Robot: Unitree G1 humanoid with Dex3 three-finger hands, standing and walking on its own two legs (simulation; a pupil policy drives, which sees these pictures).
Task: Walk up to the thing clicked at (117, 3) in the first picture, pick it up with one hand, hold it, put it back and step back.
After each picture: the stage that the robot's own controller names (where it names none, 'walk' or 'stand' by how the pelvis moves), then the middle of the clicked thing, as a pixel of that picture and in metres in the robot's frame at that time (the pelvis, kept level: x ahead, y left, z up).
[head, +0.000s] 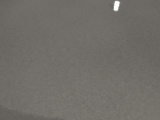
stand; (116, 5) +2.21 -0.52 -0.72
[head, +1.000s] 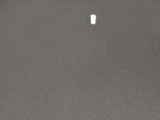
walk; (93, 19) +2.11 -0.06 -0.69
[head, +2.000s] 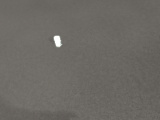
walk; (57, 41) +1.41 +0.40 -0.72
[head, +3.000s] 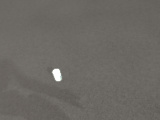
walk; (57, 75) +0.91 +0.34 -0.72
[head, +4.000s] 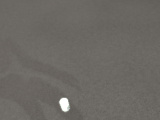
walk; (64, 104) +0.57 +0.21 -0.70
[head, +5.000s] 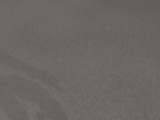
stand; out of the picture +0.39 +0.21 -0.70
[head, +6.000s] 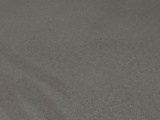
stand; out of the picture +0.35 +0.20 -0.72
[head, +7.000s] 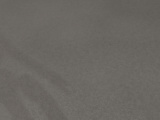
stand; out of the picture +0.36 +0.19 -0.73
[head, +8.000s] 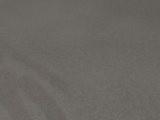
stand; out of the picture +0.35 +0.21 -0.73
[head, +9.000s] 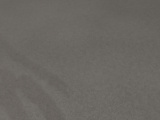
stand; out of the picture +0.35 +0.21 -0.73
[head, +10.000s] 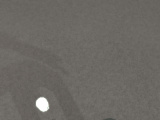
go down; (42, 104) +0.37 +0.22 -0.57
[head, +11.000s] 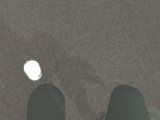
go down; (33, 70) +0.42 +0.24 -0.32
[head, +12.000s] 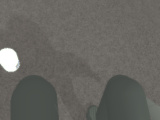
close in; (9, 60) +0.42 +0.26 -0.27
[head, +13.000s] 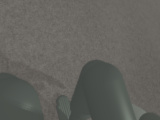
close in; out of the picture +0.40 +0.29 -0.22
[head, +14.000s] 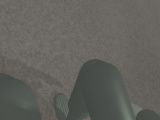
close; out of the picture +0.40 +0.30 -0.22
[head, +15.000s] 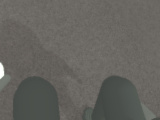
lift; out of the picture +0.32 +0.29 -0.12
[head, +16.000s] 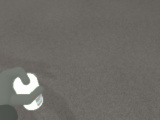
lift; (29, 92) +0.32 +0.18 +0.02
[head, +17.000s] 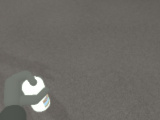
hold; (37, 94) +0.32 +0.17 -0.02
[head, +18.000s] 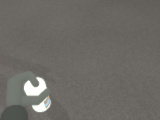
hold; (38, 95) +0.32 +0.17 -0.01
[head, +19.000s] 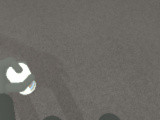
crouch; (22, 79) +0.37 +0.21 -0.07
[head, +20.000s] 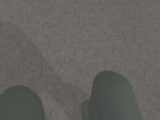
lower; out of the picture +0.47 +0.30 -0.12
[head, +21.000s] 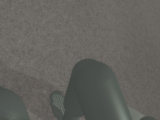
lower; out of the picture +0.42 +0.30 -0.22
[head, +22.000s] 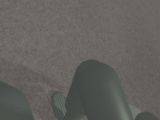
lower; out of the picture +0.41 +0.31 -0.23
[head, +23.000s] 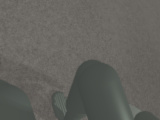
lower; out of the picture +0.41 +0.30 -0.23
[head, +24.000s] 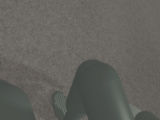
lower; out of the picture +0.41 +0.30 -0.23
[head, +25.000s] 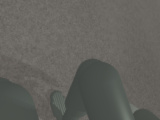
open; out of the picture +0.40 +0.29 -0.23
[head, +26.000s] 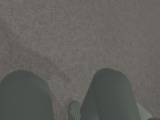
stand; out of the picture +0.41 +0.27 -0.24
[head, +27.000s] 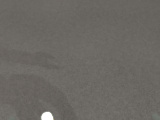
stand; (47, 119) +0.37 +0.21 -0.60
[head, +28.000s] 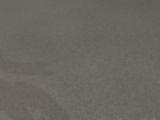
stand; out of the picture +0.36 +0.21 -0.67
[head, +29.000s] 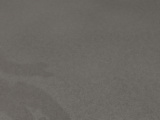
stand; out of the picture +0.37 +0.20 -0.67
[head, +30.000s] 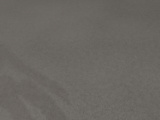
stand; out of the picture +0.39 +0.19 -0.72
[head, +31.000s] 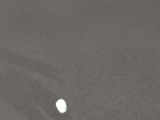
walk; (61, 106) +0.45 +0.18 -0.69
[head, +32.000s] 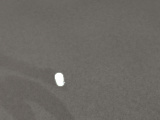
walk; (59, 79) +0.68 +0.20 -0.69
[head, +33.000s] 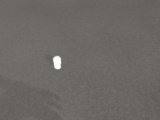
stand; (57, 62) +0.98 +0.22 -0.71
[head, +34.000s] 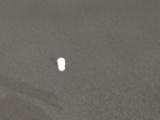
stand; (61, 64) +1.00 +0.21 -0.72
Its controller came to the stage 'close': yes
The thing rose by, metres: 0.70
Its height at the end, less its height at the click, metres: +0.00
